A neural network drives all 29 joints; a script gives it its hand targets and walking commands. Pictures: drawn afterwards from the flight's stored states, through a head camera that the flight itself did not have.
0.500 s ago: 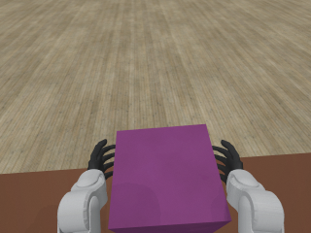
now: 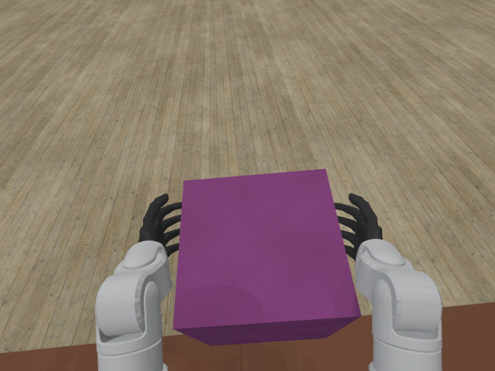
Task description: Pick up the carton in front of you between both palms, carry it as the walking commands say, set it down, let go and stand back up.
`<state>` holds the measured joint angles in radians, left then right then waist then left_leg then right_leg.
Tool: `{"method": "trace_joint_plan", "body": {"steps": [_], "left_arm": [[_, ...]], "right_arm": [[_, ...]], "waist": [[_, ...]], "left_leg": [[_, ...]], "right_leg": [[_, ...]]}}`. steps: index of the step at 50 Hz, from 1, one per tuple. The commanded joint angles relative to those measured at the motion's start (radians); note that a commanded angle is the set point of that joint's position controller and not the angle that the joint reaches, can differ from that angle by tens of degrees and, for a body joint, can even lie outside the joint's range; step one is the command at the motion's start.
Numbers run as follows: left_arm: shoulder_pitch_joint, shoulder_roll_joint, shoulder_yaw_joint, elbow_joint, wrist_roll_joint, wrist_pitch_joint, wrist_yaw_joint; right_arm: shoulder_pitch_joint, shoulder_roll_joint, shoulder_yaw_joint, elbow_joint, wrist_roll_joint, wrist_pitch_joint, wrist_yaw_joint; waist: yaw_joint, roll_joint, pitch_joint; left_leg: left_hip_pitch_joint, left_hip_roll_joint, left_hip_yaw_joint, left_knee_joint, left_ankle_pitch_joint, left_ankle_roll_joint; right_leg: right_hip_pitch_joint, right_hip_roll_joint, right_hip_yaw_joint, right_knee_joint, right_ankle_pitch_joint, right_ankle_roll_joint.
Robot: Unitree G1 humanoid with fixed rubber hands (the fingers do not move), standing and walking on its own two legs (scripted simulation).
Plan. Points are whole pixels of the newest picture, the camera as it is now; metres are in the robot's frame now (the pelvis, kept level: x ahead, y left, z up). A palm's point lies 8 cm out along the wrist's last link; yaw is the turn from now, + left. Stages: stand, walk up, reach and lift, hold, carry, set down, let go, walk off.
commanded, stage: carry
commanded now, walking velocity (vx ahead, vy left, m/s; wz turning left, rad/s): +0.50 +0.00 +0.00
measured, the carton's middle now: (261, 267) +0.28 +0.00 +0.03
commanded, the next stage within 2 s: none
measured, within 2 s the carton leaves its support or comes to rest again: neither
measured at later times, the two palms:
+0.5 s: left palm (196, 110) +0.66 +0.13 +0.11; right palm (324, 105) +0.64 -0.17 +0.11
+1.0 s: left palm (210, 68) +0.98 +0.13 +0.06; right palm (301, 62) +1.00 -0.17 +0.06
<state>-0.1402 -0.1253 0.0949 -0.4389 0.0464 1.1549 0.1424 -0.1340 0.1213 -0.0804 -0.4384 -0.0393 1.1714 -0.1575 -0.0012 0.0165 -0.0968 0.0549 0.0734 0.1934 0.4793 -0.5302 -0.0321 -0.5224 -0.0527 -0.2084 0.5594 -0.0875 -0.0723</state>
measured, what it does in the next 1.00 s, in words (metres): goes down: left foot, then right foot 0.07 m lower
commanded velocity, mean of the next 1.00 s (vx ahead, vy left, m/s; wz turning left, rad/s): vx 0.50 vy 0.00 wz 0.00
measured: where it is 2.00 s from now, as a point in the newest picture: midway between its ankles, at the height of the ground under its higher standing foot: (253, 180)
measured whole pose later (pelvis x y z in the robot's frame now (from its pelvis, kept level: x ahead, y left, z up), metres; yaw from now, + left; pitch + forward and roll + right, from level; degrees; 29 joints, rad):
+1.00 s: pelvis +0.67 -0.03 -0.06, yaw +0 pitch +3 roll -1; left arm -0.43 -0.10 0.20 -0.12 0.03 1.13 0.17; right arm -0.46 0.11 -0.23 -0.12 -0.04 1.14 -0.18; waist 0.06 0.02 -0.07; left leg -0.49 0.02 0.00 1.24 -0.44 0.06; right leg -0.38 0.07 -0.14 0.59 -0.26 -0.13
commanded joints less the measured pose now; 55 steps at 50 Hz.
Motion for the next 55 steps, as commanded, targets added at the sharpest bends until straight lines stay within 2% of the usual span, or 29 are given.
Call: {"method": "trace_joint_plan", "body": {"steps": [1, 2, 3, 5, 6, 14, 18, 20, 22, 23, 24, 25, 26, 28, 29, 33, 34, 35, 38, 41, 43, 44, 45, 46, 47, 48, 49, 52, 55], "left_arm": [[-0.473, -0.463, -0.481, 0.058, -0.209, -0.013, -0.007], [-0.51, -0.486, -0.483, 0.084, -0.224, -0.018, 0.003], [-0.561, -0.511, -0.482, 0.089, -0.242, -0.024, 0.004], [-0.689, -0.626, -0.51, 0.1, -0.268, -0.051, -0.01], [-0.757, -0.674, -0.524, 0.107, -0.279, -0.067, -0.02], [-0.88, -0.76, -0.509, 0.24, -0.263, -0.126, -0.044], [-0.833, -0.757, -0.499, 0.236, -0.242, -0.114, -0.037], [-0.795, -0.75, -0.494, 0.232, -0.226, -0.102, -0.034], [-0.776, -0.748, -0.499, 0.218, -0.211, -0.089, -0.031], [-0.771, -0.742, -0.509, 0.204, -0.204, -0.084, -0.031], [-0.77, -0.742, -0.51, 0.201, -0.195, -0.078, -0.029], [-0.754, -0.756, -0.509, 0.173, -0.193, -0.07, -0.032], [-0.786, -0.756, -0.525, 0.144, -0.204, -0.069, -0.032], [-0.838, -0.808, -0.528, 0.109, -0.21, -0.091, -0.033], [-0.839, -0.813, -0.529, 0.111, -0.208, -0.102, -0.033], [-0.769, -0.791, -0.543, 0.127, -0.178, -0.128, -0.026], [-0.758, -0.775, -0.546, 0.126, -0.172, -0.13, -0.022], [-0.743, -0.758, -0.547, 0.12, -0.17, -0.131, -0.019], [-0.709, -0.691, -0.537, 0.086, -0.17, -0.113, -0.015], [-0.684, -0.608, -0.497, 0.1, -0.155, -0.08, -0.014], [-0.697, -0.568, -0.462, 0.118, -0.158, -0.056, -0.014], [-0.694, -0.545, -0.434, 0.163, -0.153, -0.041, -0.012], [-0.712, -0.504, -0.412, 0.223, -0.155, -0.027, -0.001], [-0.74, -0.488, -0.412, 0.241, -0.177, -0.019, 0.01], [-0.786, -0.524, -0.43, 0.234, -0.207, -0.025, 0.017], [-0.812, -0.599, -0.449, 0.223, -0.244, -0.025, 0.012], [-0.907, -0.657, -0.474, 0.201, -0.273, -0.034, 0.004], [-1.003, -0.815, -0.526, 0.204, -0.317, -0.067, -0.034], [-1.003, -0.887, -0.564, 0.214, -0.323, -0.112, -0.059]], "right_arm": [[-0.547, 0.504, 0.541, -0.013, 0.223, -0.025, 0.016], [-0.591, 0.506, 0.524, 0.012, 0.227, -0.028, 0.004], [-0.631, 0.547, 0.513, 0.053, 0.228, -0.036, -0.005], [-0.704, 0.638, 0.478, 0.109, 0.213, -0.062, -0.004], [-0.738, 0.67, 0.469, 0.138, 0.198, -0.076, -0.001], [-0.843, 0.763, 0.479, 0.282, 0.155, -0.131, 0.014], [-0.818, 0.771, 0.487, 0.266, 0.175, -0.119, 0.024], [-0.795, 0.765, 0.496, 0.243, 0.183, -0.106, 0.032], [-0.782, 0.755, 0.5, 0.235, 0.191, -0.096, 0.04], [-0.755, 0.746, 0.494, 0.234, 0.195, -0.091, 0.044], [-0.757, 0.737, 0.492, 0.227, 0.195, -0.088, 0.047], [-0.783, 0.734, 0.496, 0.233, 0.2, -0.094, 0.044], [-0.745, 0.78, 0.508, 0.238, 0.223, -0.093, 0.051], [-0.826, 0.843, 0.567, 0.161, 0.274, -0.106, 0.074], [-0.872, 0.864, 0.597, 0.13, 0.301, -0.118, 0.084], [-0.908, 0.838, 0.637, 0.071, 0.345, -0.152, 0.095], [-0.895, 0.818, 0.636, 0.071, 0.348, -0.154, 0.094], [-0.865, 0.801, 0.633, 0.074, 0.348, -0.153, 0.091], [-0.759, 0.74, 0.599, 0.122, 0.313, -0.137, 0.077], [-0.725, 0.696, 0.558, 0.177, 0.257, -0.105, 0.058], [-0.729, 0.673, 0.52, 0.212, 0.219, -0.08, 0.041], [-0.76, 0.636, 0.488, 0.231, 0.199, -0.061, 0.03], [-0.773, 0.608, 0.45, 0.263, 0.183, -0.038, 0.016], [-0.761, 0.58, 0.409, 0.288, 0.172, -0.022, -0.004], [-0.753, 0.582, 0.381, 0.274, 0.159, -0.015, -0.018], [-0.785, 0.594, 0.37, 0.268, 0.153, -0.017, -0.028], [-0.816, 0.64, 0.359, 0.264, 0.148, -0.022, -0.026], [-0.866, 0.763, 0.395, 0.287, 0.148, -0.062, 0.01], [-0.877, 0.838, 0.448, 0.289, 0.16, -0.113, 0.041]], "waist": [[0.053, -0.291, -0.304], [0.075, -0.373, -0.301], [0.063, -0.302, -0.306], [0.051, -0.105, -0.303], [0.039, -0.089, -0.302], [0.047, -0.114, -0.286], [0.053, -0.138, -0.221], [0.036, -0.174, -0.24], [-0.014, -0.138, -0.293], [-0.054, -0.111, -0.327], [-0.059, -0.009, -0.353], [-0.078, 0.268, -0.474], [-0.105, 0.306, -0.44], [-0.104, 0.076, -0.359], [-0.102, 0.017, -0.337], [-0.081, 0.061, -0.328], [-0.076, 0.101, -0.338], [-0.092, 0.1, -0.338], [-0.111, 0.076, -0.26], [-0.021, 0.073, -0.245], [0.079, -0.051, -0.259], [0.106, -0.179, -0.22], [0.044, -0.287, -0.232], [0.061, -0.281, -0.291], [0.073, -0.296, -0.342], [0.05, -0.077, -0.265], [0.047, -0.088, -0.247], [0.045, -0.02, -0.243], [0.062, -0.075, -0.261]], "left_leg": [[-0.523, -0.064, 0.005, 0.688, 0.333, 0.031], [-0.713, -0.134, -0.116, 0.867, 0.029, 0.042], [-0.755, -0.065, -0.194, 0.964, 0.051, 0.081], [-0.765, -0.004, -0.213, 0.931, 0.14, 0.107], [-0.741, 0.017, -0.218, 0.866, 0.187, 0.108], [-0.854, 0.012, -0.124, 0.537, 0.333, 0.075], [-0.651, -0.073, -0.011, 0.136, 0.492, 0.075], [-0.577, -0.067, -0.024, 0.124, 0.563, 0.108], [-0.383, -0.12, 0.017, 0.021, 0.535, 0.126], [-0.286, -0.098, -0.021, -0.062, 0.718, 0.114], [-0.061, -0.024, -0.095, -0.077, 0.748, 0.122], [0.279, 0.207, -0.538, -0.018, 0.668, 0.297], [0.311, 0.233, -0.673, -0.092, 0.63, 0.319], [0.264, 0.205, -0.545, -0.066, 0.686, 0.252], [0.222, 0.191, -0.505, -0.067, 0.681, 0.224], [0.088, 0.143, -0.369, -0.134, 0.619, 0.231], [0.083, 0.12, -0.31, -0.104, 0.68, 0.227], [0.132, 0.057, -0.253, -0.065, 0.641, 0.202], [-0.011, 0.0, -0.183, -0.046, 0.464, 0.173], [-0.13, 0.026, -0.168, 0.156, 0.477, 0.172], [-0.321, -0.024, -0.105, 0.452, 0.455, 0.15], [-0.527, -0.117, -0.079, 0.64, 0.073, 0.124], [-0.69, -0.12, -0.155, 0.74, -0.005, 0.113], [-0.798, -0.102, -0.183, 0.854, -0.048, 0.106], [-0.91, -0.057, -0.205, 0.949, -0.062, 0.105], [-0.869, -0.008, -0.232, 0.833, 0.067, 0.091], [-0.866, -0.008, -0.221, 0.807, 0.099, 0.081], [-0.819, 0.028, -0.208, 0.691, 0.183, 0.056], [-0.844, 0.012, -0.155, 0.505, 0.276, 0.057]], "right_leg": [[0.67, -0.281, 0.58, -0.199, -0.38, -0.106], [0.734, -0.345, 0.801, -0.316, -0.309, -0.172], [0.717, -0.334, 0.691, -0.27, -0.176, -0.164], [0.609, -0.284, 0.511, -0.204, 0.0, -0.127], [0.555, -0.26, 0.439, -0.212, 0.006, -0.105], [0.643, -0.202, 0.256, -0.208, 0.226, -0.134], [0.586, -0.105, 0.119, -0.206, 0.375, -0.082], [0.615, -0.128, 0.088, -0.127, 0.499, -0.058], [0.601, -0.109, 0.037, 0.072, 0.632, -0.023], [0.603, -0.073, 0.011, 0.234, 0.5, 0.003], [0.401, -0.031, 0.026, 0.417, 0.27, 0.033], [0.001, 0.056, 0.097, 0.688, -0.069, 0.071], [-0.197, 0.107, 0.156, 0.813, -0.434, 0.067], [-0.291, 0.042, 0.236, 0.72, -0.363, 0.035], [-0.286, 0.03, 0.234, 0.627, -0.318, 0.029], [-0.145, 0.068, 0.154, 0.259, -0.215, 0.058], [-0.108, 0.072, 0.128, 0.237, -0.082, 0.056], [-0.144, 0.07, 0.125, 0.133, 0.106, 0.058], [0.056, 0.074, 0.105, -0.18, 0.405, 0.046], [0.271, 0.022, 0.104, -0.211, 0.515, 0.004], [0.522, 0.017, 0.086, -0.196, 0.339, -0.01], [0.634, -0.055, 0.195, -0.139, 0.364, -0.018], [0.758, -0.185, 0.418, -0.026, 0.671, -0.075], [0.835, -0.285, 0.549, -0.044, 0.472, -0.164], [0.792, -0.376, 0.742, -0.131, -0.078, -0.284], [0.604, -0.298, 0.719, -0.231, -0.224, -0.235], [0.545, -0.334, 0.736, -0.236, -0.141, -0.256], [0.461, -0.254, 0.573, -0.237, -0.023, -0.215], [0.562, -0.18, 0.412, -0.189, 0.27, -0.175]]}}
